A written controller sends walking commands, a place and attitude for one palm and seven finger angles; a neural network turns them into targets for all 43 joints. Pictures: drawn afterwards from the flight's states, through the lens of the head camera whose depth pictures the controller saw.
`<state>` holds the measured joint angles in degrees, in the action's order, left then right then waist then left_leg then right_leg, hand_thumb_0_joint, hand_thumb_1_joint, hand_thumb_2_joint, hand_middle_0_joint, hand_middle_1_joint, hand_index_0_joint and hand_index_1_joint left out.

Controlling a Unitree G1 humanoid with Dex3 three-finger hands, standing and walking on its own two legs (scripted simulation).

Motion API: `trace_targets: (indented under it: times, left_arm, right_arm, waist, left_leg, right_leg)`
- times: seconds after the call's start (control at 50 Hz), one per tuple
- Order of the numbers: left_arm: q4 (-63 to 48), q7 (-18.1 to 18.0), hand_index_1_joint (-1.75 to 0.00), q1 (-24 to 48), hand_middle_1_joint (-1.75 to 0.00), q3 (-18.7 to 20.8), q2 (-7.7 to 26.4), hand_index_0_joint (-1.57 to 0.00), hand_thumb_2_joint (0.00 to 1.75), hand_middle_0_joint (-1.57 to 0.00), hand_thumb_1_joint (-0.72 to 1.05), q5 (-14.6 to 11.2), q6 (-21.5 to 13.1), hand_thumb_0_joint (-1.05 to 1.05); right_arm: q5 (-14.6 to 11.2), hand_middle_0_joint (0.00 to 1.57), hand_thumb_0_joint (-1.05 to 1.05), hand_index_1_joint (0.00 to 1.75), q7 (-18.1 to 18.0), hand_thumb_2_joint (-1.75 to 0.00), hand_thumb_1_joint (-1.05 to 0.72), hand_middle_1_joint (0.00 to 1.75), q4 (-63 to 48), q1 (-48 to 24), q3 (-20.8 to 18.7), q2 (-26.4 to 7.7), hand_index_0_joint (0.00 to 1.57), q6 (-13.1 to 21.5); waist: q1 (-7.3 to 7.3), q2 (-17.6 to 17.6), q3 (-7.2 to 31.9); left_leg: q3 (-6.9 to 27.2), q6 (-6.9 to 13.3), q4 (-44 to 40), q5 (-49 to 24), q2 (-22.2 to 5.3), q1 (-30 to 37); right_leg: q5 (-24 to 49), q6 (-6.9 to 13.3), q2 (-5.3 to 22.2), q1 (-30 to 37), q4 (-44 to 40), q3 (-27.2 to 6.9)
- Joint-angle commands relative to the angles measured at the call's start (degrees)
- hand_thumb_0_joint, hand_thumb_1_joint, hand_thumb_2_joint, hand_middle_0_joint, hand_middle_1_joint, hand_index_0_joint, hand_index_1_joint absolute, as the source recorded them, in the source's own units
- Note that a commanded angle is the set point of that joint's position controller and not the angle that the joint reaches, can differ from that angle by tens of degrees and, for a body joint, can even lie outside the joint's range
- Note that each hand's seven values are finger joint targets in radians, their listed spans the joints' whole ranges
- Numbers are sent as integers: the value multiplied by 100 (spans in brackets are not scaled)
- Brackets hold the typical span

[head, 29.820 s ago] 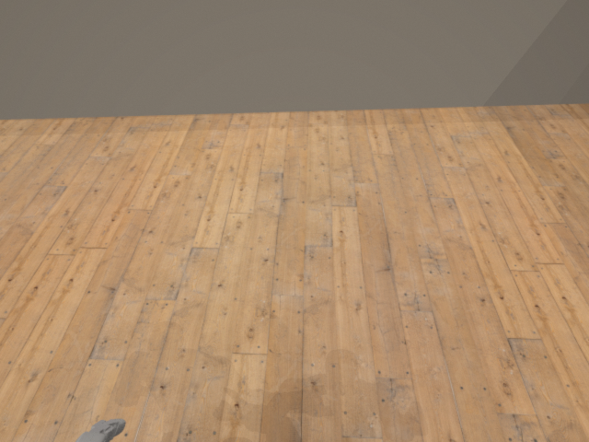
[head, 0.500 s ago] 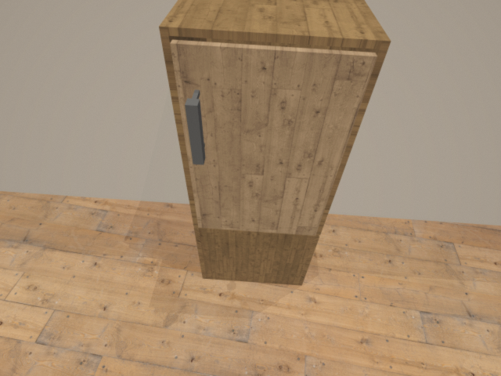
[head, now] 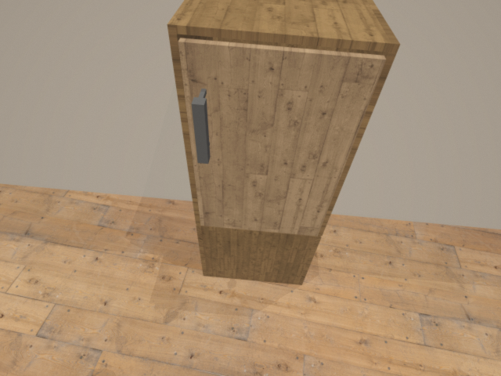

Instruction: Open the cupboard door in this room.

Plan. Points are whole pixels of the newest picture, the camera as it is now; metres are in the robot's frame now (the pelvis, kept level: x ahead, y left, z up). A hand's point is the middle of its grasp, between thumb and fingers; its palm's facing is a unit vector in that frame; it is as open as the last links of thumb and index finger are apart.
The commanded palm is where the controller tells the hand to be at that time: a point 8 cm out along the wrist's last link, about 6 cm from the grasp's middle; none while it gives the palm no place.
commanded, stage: look again from close up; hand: left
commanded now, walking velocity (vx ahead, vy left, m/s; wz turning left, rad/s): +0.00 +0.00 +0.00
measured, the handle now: (203, 127) +0.59 +0.15 +0.07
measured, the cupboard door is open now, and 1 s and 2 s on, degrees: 0 0 0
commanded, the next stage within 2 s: raise the hand with hooked fingers in 0.32 s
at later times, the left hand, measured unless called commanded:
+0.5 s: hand out of the picture +0.07 +0.18 -0.14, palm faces +0.14 -0.97 -0.21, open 7.2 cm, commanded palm +0.11 +0.22 -0.06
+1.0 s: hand (130, 352) +0.16 +0.19 -0.01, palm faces +0.17 -0.98 -0.09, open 9.5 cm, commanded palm +0.16 +0.24 -0.01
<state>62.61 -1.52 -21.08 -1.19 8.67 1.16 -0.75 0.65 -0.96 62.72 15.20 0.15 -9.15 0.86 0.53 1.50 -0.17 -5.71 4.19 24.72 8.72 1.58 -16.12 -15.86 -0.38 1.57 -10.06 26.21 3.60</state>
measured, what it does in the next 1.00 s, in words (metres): lowers itself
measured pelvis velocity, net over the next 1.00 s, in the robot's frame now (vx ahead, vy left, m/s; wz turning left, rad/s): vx -0.01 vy -0.05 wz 0.05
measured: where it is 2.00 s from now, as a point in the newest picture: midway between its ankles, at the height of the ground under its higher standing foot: outside the picture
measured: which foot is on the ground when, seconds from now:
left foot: down 0.00-1.00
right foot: down 0.00-1.00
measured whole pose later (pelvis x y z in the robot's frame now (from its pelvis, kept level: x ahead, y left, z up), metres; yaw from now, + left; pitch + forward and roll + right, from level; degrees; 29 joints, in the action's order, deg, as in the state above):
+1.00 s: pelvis -0.01 -0.05 -0.08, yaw +3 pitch +10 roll -3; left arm -0.8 16.7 -27.9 13.9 14.3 -18.4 -30.6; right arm -1.2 -3.5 30.6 9.6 -1.3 -14.8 12.8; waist 2.8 -1.0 6.6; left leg 1.6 0.1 62.5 23.8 -2.6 -48.9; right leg -32.3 4.3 -1.7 -38.7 60.5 9.9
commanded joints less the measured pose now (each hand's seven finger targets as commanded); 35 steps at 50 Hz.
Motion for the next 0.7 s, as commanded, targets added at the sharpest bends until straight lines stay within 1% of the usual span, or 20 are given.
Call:
trace_targets:
  times: [0.0,0.2,0.28,0.32,0.38,0.4,0.42,0.44,0.46,0.48,0.5,0.52,0.54,0.56,0.58,0.6,0.62,0.64,0.66,0.68]
  left_arm:
    - [-143,-59,-30,-384,-30,113,547,-20,90,-20,90,-5,-55,0]
    - [-134,-68,-30,-277,-30,114,562,-20,90,-20,90,-22,-78,0]
    - [-142,-69,-30,-210,-30,121,570,-20,90,-20,90,-21,-61,0]
    - [-137,-65,-30,-219,-30,124,559,-20,90,-20,90,-23,-67,0]
    - [-145,-70,-30,-203,-30,130,573,-20,90,-20,90,-25,-57,0]
    - [-31,-291,-30,-340,-30,67,529,-20,90,-20,90,60,-112,0]
    - [-9126,-285,-32,3654,-32,781,1857,-20,89,-20,88,-1140,-1229,0]
    - [-7988,-513,-33,1401,-33,762,1511,-20,88,-20,85,-765,-975,0]
    - [-7523,-784,-34,1119,-34,483,1174,-21,87,-21,83,-754,-721,0]
    - [-5894,-748,-36,-722,-36,-292,-300,-21,86,-21,81,-819,-168,0]
    - [-7193,-642,-37,103,-37,-349,-246,-21,85,-21,78,-1163,-309,0]
    - [-7138,-548,-39,25,-39,-159,49,-21,84,-21,76,-1081,-523,0]
    - [-6767,-436,-40,-30,-40,-63,107,-21,83,-21,74,-1043,-780,0]
    - [-5939,-263,-42,-388,-42,132,138,-21,82,-21,71,-999,-960,0]
    - [-5505,-24,-43,-473,-43,196,-23,-22,81,-22,69,-1043,-1281,0]
    - [-5139,288,-45,-949,-45,388,-78,-22,80,-22,67,-1146,-1666,0]
    - [-5081,654,-47,-1274,-47,482,-69,-22,79,-22,64,-1273,-2082,0]
    - [-5089,1039,-48,-1494,-48,658,54,-22,78,-22,62,-1407,-2463,0]
    - [-4880,1445,-50,-1698,-50,1031,368,-22,77,-22,60,-1504,-2739,0]
    - [-5020,1872,-51,-1539,-51,1148,525,-22,76,-22,57,-1643,-2991,0]
  right_arm:
    - [-18,20,0,30,-32,-90,-90,30,-193,230,-126,-656,20,94]
    - [-21,20,0,30,-42,-90,-90,30,-91,217,-94,-596,20,112]
    - [-17,20,0,30,-44,-90,-90,30,-45,235,-88,-599,20,109]
    - [-17,20,0,30,-47,-90,-90,30,-47,231,-84,-608,20,116]
    - [-20,20,0,30,-52,-90,-90,30,-22,236,-81,-601,20,122]
    - [-31,20,0,30,-18,-90,-90,30,-422,-153,-47,-720,20,109]
    - [-352,20,0,30,-222,-90,-90,30,-2619,72,-263,-1662,20,871]
    - [-349,20,0,30,-351,-90,-90,30,-2206,-332,29,-1149,20,1491]
    - [-348,20,0,30,-404,-90,-90,30,-1913,-323,-74,-1104,20,1712]
    - [-373,20,0,30,-322,-90,-90,30,-1850,-169,-58,-858,20,1693]
    - [-437,20,0,30,-320,-90,-90,30,-2357,-198,-112,-1091,20,1719]
    - [-418,20,0,30,-353,-90,-90,30,-2472,-376,-179,-1233,20,1799]
    - [-319,20,0,30,-357,-90,-90,30,-2561,-376,-203,-1274,20,1844]
    - [-278,20,0,30,-303,-90,-90,30,-2677,-306,-275,-1324,20,1809]
    - [-218,20,0,30,-253,-90,-90,30,-2750,-292,-330,-1328,20,1741]
    - [-170,20,0,30,-218,-90,-90,30,-2893,-444,-408,-1317,20,1719]
    - [-137,20,0,30,-161,-90,-90,30,-3031,-588,-461,-1315,20,1711]
    - [-127,20,0,30,-90,-90,-90,30,-3179,-687,-508,-1309,20,1700]
    - [-161,20,0,30,17,-90,-90,30,-3316,-726,-567,-1328,20,1667]
    - [-169,20,0,30,80,-90,-90,30,-3541,-836,-569,-1366,20,1641]
  waist:
    - [-23,-174,-341]
    - [-19,-2,-288]
    - [-13,-138,-376]
    - [-14,-71,-299]
    - [5,-140,-305]
    - [50,-550,-696]
    - [-804,-1579,2148]
    - [-69,-2188,2087]
    - [-234,-1725,1679]
    - [-281,-1141,695]
    - [-271,-963,216]
    - [-330,-617,122]
    - [-426,124,-165]
    - [-425,728,-371]
    - [-366,1531,-356]
    - [-147,2003,-253]
    - [4,2157,-63]
    - [137,2042,152]
    - [349,1351,379]
    - [317,795,611]
  left_leg:
    - [1040,-90,-782,741,-833,220]
    - [873,-118,-573,55,-805,382]
    - [886,-124,-623,96,-817,335]
    - [899,-122,-616,42,-817,377]
    - [915,-113,-620,-30,-826,367]
    - [741,-297,340,-430,-825,155]
    - [790,-385,-115,-457,-235,2094]
    - [1023,-548,-483,-320,-631,2238]
    - [1177,-725,-729,730,-615,1555]
    - [1254,-542,-828,1198,-606,910]
    - [1325,-449,-661,1552,-540,383]
    - [1232,-385,-330,1688,-482,167]
    - [1169,-334,33,1596,-362,-189]
    - [1075,-323,426,1442,-245,-531]
    - [1017,-356,788,1264,-261,-883]
    - [940,-383,1150,1169,-256,-1246]
    - [836,-400,1456,1111,-231,-1581]
    - [744,-432,1705,1029,-189,-1812]
    - [666,-492,1896,787,-117,-1861]
    - [583,-517,2143,649,-55,-1891]
  right_leg:
    - [46,249,431,-438,-566,-519]
    - [328,241,502,-321,-662,-561]
    - [285,233,477,-301,-659,-530]
    - [330,237,480,-252,-660,-540]
    - [364,227,478,-198,-648,-514]
    - [758,256,588,-586,-777,-713]
    - [1051,236,-36,-414,-61,35]
    - [79,324,-114,-713,612,97]
    - [-478,269,-196,-1099,818,153]
    - [-539,258,-197,-1490,898,205]
    - [-398,214,-145,-1315,716,245]
    - [-434,198,-162,-1425,424,212]
    - [-599,166,-173,-1648,279,203]
    - [-849,152,-181,-1932,265,208]
    - [-1030,138,-226,-2312,534,309]
    - [-1173,139,-279,-2626,882,350]
    - [-1243,144,-267,-2833,1152,311]
    - [-1192,165,-256,-2896,1393,239]
    - [-862,253,-217,-2758,1638,117]
    - [-571,294,-163,-2690,1858,35]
